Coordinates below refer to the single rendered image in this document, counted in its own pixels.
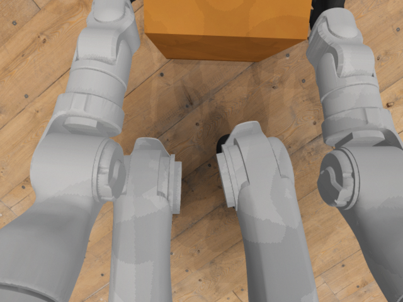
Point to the right robot hand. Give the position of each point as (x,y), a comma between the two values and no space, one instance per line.
(320,6)

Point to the robot left upper arm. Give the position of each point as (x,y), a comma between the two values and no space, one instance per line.
(42,251)

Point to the robot right upper arm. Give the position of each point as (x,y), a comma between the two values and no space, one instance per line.
(366,185)

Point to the right robot forearm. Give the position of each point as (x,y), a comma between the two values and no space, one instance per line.
(348,87)

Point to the left robot thigh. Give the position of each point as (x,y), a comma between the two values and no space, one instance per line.
(140,269)

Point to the robot right shin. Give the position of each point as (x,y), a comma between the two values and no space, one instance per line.
(281,155)

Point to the left robot forearm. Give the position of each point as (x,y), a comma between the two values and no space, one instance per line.
(98,78)

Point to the carton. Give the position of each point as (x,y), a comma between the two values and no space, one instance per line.
(225,30)

